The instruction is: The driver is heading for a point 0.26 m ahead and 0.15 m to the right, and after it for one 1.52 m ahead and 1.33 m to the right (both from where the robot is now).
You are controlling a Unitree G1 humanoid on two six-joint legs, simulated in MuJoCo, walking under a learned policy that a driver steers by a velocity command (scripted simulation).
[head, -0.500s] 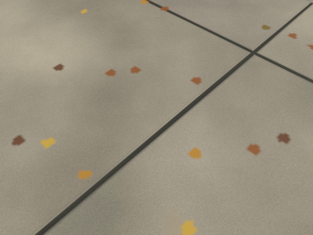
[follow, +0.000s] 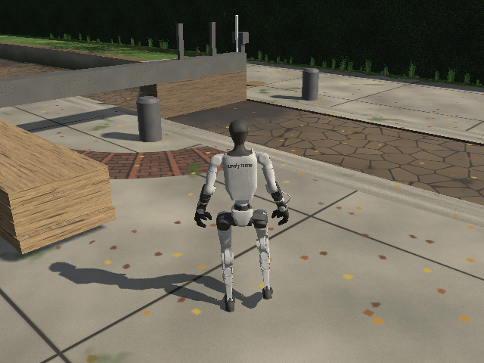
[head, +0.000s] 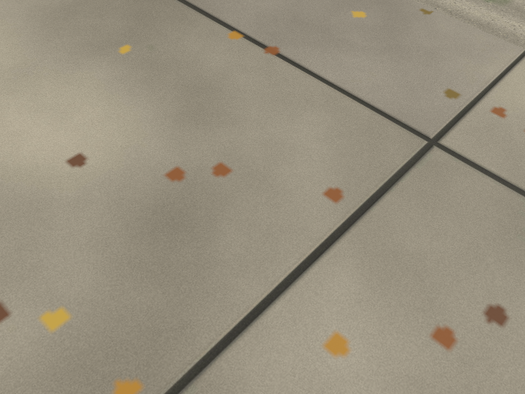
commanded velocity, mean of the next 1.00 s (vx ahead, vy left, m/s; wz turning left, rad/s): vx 0.50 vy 0.00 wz -0.51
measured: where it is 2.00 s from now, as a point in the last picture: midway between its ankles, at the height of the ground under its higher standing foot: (357, 289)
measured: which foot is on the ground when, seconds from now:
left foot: down 0.00-0.36, up 0.38-0.78, down 0.80-1.00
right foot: up 0.00-0.32, down 0.34-0.82, up 0.84-1.00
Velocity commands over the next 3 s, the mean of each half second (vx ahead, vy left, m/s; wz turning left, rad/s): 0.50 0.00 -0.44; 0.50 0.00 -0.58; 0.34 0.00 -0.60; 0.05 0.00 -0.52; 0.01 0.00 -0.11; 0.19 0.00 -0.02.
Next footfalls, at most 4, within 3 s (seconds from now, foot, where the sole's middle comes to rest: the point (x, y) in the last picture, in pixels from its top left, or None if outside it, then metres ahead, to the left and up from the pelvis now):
0.34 right None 0.35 -0.15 -0.78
0.80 left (268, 327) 0.67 -0.03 -0.78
1.32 right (398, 304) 0.75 -0.41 -0.78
1.80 left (352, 248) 0.94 -0.30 -0.78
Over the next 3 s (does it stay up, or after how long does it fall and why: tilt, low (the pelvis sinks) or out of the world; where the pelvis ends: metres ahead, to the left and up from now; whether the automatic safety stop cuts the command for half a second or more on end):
stays up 0.85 -0.37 0.00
